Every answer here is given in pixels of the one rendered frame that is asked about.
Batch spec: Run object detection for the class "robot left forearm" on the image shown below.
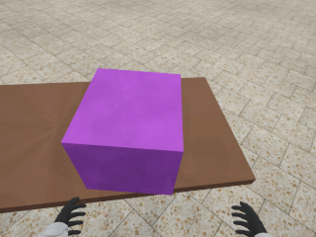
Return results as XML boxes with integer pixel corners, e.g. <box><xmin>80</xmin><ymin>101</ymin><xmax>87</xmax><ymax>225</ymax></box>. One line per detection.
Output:
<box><xmin>37</xmin><ymin>222</ymin><xmax>69</xmax><ymax>237</ymax></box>

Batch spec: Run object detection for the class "robot left hand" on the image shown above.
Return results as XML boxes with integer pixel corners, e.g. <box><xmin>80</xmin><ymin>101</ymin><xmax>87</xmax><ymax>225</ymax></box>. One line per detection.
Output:
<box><xmin>54</xmin><ymin>197</ymin><xmax>87</xmax><ymax>236</ymax></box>

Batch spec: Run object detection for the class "robot right hand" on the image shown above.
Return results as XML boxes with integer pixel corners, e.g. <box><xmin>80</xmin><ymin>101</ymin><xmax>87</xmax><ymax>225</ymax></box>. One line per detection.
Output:
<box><xmin>231</xmin><ymin>201</ymin><xmax>268</xmax><ymax>237</ymax></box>

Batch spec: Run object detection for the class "carton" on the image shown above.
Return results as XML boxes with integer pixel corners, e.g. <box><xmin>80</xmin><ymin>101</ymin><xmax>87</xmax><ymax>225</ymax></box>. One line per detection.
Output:
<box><xmin>61</xmin><ymin>68</ymin><xmax>184</xmax><ymax>196</ymax></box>

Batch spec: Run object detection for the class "table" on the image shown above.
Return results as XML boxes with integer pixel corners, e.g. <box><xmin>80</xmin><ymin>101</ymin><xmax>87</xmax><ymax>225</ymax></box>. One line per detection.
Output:
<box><xmin>0</xmin><ymin>77</ymin><xmax>256</xmax><ymax>213</ymax></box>

